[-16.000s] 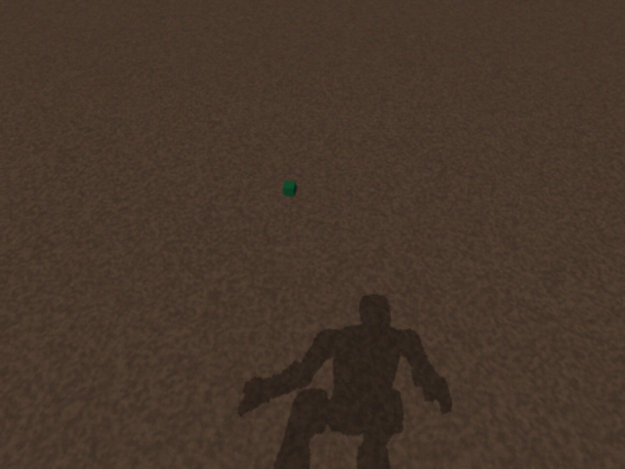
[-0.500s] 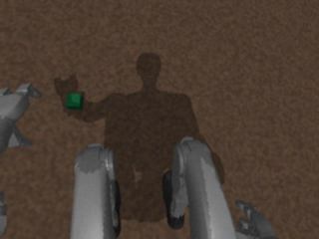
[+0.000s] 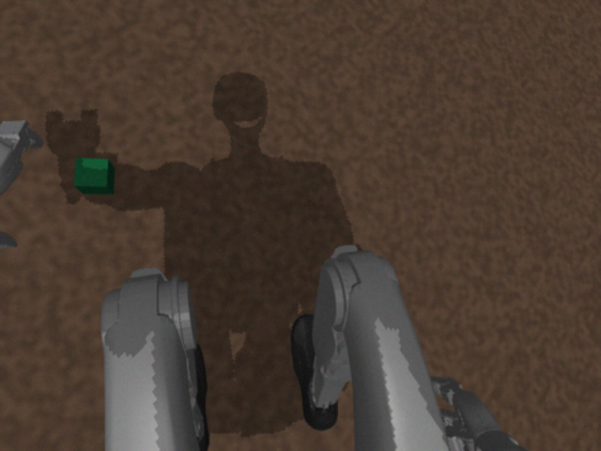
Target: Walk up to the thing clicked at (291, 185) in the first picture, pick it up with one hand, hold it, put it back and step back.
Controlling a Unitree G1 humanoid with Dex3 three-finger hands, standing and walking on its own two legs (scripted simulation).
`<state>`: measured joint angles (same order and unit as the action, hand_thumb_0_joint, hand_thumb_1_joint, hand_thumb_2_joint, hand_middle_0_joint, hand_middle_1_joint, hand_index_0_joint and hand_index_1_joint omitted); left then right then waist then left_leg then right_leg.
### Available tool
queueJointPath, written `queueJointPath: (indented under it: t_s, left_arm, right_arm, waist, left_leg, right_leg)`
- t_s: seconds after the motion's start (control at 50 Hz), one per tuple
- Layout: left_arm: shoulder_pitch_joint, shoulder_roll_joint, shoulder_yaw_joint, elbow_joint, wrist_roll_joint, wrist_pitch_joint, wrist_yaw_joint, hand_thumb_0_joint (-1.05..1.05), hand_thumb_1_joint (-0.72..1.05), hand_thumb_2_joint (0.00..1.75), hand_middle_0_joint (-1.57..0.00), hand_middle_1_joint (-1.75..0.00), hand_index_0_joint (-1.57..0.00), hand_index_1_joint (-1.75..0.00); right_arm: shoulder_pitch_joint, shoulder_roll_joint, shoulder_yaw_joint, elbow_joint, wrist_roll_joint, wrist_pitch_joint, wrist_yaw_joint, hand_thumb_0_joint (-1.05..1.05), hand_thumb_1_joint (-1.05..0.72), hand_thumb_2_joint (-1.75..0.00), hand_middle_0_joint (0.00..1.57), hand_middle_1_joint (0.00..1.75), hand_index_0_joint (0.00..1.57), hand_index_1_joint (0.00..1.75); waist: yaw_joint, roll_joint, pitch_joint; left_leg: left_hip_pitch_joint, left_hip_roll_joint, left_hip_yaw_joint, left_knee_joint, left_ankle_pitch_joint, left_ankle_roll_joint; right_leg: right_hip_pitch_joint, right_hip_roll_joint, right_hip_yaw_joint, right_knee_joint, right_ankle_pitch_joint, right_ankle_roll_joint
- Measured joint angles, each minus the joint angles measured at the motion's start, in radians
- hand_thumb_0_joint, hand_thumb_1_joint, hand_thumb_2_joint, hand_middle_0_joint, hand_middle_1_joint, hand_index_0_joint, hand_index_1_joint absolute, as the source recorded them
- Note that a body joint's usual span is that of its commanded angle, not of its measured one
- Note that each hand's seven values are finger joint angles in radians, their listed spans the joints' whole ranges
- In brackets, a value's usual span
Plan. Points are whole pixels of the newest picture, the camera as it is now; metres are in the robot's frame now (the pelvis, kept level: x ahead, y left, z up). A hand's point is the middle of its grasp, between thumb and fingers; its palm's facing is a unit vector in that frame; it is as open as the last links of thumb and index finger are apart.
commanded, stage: rise first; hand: left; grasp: from above
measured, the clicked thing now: (95, 176) +0.51 +0.28 -0.32
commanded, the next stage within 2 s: approach in 0.54 s
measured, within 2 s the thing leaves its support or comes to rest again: neither
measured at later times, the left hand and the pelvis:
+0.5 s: hand (17, 189) +0.44 +0.34 -0.19, palm faces -0.44 -0.04 -0.90, open 14.3 cm; pelvis +0.01 +0.00 -0.02, yaw -2 degrees
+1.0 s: hand (90, 164) +0.49 +0.26 -0.22, palm faces -0.41 -0.02 -0.91, open 13.9 cm; pelvis +0.01 +0.00 -0.03, yaw -3 degrees
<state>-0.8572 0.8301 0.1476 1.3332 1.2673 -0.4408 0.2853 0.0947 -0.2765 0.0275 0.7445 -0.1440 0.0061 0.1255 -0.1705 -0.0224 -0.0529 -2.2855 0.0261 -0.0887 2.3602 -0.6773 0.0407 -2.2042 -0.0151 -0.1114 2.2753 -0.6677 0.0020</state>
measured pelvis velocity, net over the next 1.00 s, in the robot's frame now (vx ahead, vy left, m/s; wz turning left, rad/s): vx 0.01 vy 0.00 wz -0.05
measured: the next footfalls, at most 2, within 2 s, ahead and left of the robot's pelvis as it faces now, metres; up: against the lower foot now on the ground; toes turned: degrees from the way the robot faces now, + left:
none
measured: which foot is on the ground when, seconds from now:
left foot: down 0.00-1.00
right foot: down 0.00-1.00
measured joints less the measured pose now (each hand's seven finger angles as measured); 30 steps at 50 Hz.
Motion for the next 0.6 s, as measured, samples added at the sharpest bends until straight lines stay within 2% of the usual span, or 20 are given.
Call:
queueJointPath:
  t_s: [0.2,0.36,0.5,0.6]
  left_arm:
    - [-0.014,0.052,0.015,0.026,0.059,-0.041,0.034,0.0,-0.5,0.98,-0.07,-0.94,-0.08,-0.93]
    - [-0.017,0.074,0.025,0.038,0.1,-0.056,0.084,0.0,-0.52,1.0,-0.07,-0.93,-0.07,-0.93]
    - [-0.044,0.077,0.027,0.089,0.121,-0.03,0.14,0.0,-0.52,1.0,-0.07,-0.94,-0.07,-0.94]
    - [-0.06,0.076,0.019,0.106,0.122,0.007,0.152,0.0,-0.52,0.99,-0.07,-0.96,-0.07,-0.95]
  right_arm:
    - [-0.004,-0.005,0.018,0.004,-0.023,0.023,0.006,0.0,-0.91,-0.91,0.2,0.3,0.2,0.3]
    - [-0.003,0.0,0.026,0.007,-0.032,0.026,0.007,0.0,-0.92,-0.91,0.2,0.3,0.2,0.3]
    - [-0.001,0.005,0.033,0.009,-0.038,0.01,0.005,0.0,-0.91,-0.91,0.2,0.3,0.2,0.3]
    - [0.001,0.006,0.037,0.006,-0.04,-0.007,0.005,0.0,-0.92,-0.91,0.2,0.3,0.2,0.3]
  waist:
    - [-0.016,-0.012,0.024]
    - [-0.027,-0.025,0.037]
    - [-0.042,-0.031,0.037]
    - [-0.054,-0.029,0.042]
  left_leg:
    - [-0.024,0.008,-0.014,0.048,-0.02,-0.002]
    - [-0.037,0.015,-0.019,0.075,-0.028,-0.001]
    - [-0.05,0.017,-0.021,0.087,-0.031,-0.001]
    - [-0.058,0.016,-0.023,0.091,-0.031,-0.003]
  right_leg:
    - [-0.025,0.009,-0.012,0.038,-0.008,-0.002]
    - [-0.04,0.017,-0.015,0.058,-0.008,0.001]
    - [-0.055,0.019,-0.016,0.069,-0.006,0.0]
    - [-0.063,0.019,-0.018,0.073,-0.007,-0.001]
